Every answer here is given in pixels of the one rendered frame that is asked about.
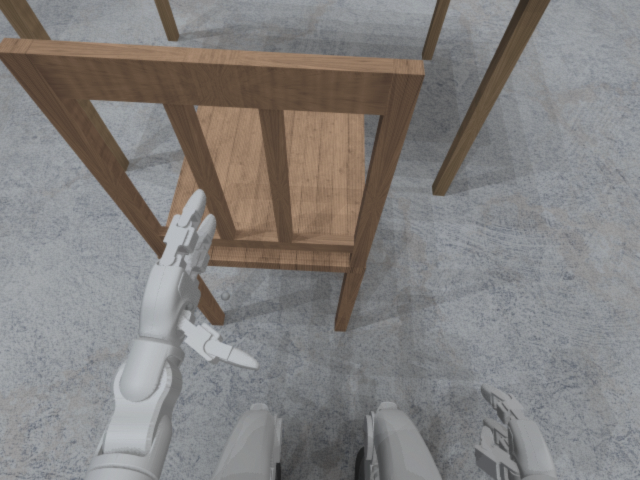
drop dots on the robot right hand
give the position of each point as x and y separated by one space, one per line
522 449

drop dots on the robot right thigh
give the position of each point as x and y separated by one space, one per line
392 440

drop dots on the chair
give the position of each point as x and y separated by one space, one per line
277 144

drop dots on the robot left hand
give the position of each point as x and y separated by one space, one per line
172 283

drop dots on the left robot forearm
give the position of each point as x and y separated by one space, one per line
144 391

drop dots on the right robot shin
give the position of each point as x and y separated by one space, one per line
372 471

